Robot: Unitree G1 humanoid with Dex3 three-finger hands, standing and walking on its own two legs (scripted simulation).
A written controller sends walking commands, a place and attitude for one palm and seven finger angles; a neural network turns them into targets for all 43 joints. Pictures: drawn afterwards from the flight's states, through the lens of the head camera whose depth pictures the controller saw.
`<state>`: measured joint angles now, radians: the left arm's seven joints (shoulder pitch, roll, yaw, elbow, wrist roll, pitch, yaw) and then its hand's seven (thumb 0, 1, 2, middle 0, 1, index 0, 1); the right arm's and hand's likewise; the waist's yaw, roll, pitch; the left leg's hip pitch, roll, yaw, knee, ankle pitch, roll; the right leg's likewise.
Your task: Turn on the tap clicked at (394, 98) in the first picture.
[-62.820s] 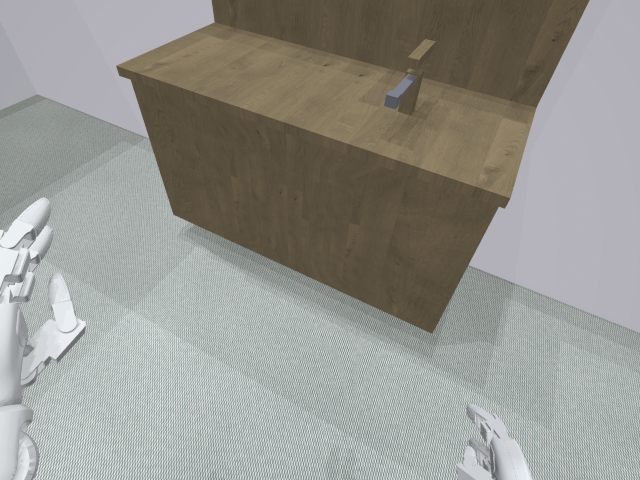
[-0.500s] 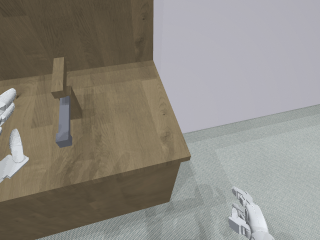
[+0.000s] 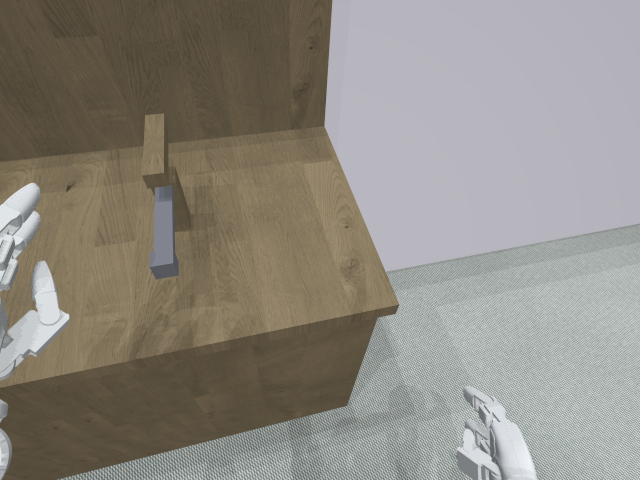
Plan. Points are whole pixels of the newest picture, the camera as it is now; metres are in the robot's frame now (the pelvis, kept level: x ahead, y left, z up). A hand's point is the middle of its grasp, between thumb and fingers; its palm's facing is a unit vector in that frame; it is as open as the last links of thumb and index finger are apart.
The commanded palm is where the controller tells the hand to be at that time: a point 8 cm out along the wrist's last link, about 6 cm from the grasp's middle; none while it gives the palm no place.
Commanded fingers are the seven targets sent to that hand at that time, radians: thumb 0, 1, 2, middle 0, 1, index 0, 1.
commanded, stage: come to a stop and stand still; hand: left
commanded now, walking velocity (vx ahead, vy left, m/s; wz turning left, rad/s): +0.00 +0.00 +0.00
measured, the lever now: (164, 263) +0.35 +0.23 +0.06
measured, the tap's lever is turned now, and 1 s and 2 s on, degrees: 0 0 0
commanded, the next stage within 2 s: look again from close up in 1.14 s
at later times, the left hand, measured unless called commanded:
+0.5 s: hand (129, 320) +0.22 +0.20 +0.16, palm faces +0.28 -0.89 -0.37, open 7.4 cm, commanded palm +0.17 +0.25 +0.18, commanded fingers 0.00 0.90 0.90 -0.20 -0.30 -0.20 -0.30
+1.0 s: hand (124, 288) +0.25 +0.21 +0.16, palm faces +0.34 -0.86 -0.38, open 7.4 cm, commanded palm +0.19 +0.24 +0.18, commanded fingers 0.00 0.90 0.90 -0.20 -0.30 -0.20 -0.30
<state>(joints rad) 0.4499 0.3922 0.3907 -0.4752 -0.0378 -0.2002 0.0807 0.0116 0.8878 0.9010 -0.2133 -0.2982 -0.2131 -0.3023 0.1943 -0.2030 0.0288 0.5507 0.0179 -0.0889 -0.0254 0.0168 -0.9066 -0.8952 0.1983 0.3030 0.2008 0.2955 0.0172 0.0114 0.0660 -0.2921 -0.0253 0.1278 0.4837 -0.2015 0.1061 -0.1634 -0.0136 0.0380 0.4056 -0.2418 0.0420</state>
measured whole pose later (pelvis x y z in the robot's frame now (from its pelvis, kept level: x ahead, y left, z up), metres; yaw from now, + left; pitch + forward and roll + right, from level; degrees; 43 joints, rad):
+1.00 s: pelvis +0.02 -0.03 +0.00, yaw -2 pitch +0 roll -1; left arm 0.42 0.38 0.37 -0.44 -0.04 -0.19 0.09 0.01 0.89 0.90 -0.22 -0.30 -0.21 -0.30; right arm 0.19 -0.18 0.03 0.55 0.01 -0.11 -0.04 0.02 -0.91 -0.90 0.20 0.30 0.20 0.30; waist 0.01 -0.03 0.03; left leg -0.26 0.02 0.14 0.47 -0.23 0.06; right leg -0.14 0.01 0.02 0.39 -0.26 0.02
